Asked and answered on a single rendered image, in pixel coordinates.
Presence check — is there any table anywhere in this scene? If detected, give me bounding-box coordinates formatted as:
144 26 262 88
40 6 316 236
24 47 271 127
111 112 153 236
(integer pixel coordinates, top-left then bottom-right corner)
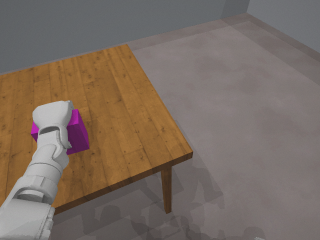
0 44 193 216

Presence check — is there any left robot forearm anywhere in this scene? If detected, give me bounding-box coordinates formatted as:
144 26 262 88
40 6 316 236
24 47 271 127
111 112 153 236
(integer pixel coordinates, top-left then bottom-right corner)
0 123 69 217

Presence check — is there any robot left hand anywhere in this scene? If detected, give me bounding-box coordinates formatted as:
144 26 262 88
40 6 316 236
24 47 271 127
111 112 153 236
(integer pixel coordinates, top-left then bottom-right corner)
32 100 75 149

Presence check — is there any robot left upper arm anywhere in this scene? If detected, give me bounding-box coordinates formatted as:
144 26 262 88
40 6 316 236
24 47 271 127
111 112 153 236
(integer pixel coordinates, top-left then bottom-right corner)
0 198 55 240

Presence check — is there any sponge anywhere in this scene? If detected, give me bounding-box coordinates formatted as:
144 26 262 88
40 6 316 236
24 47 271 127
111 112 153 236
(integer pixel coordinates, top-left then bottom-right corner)
31 109 90 155

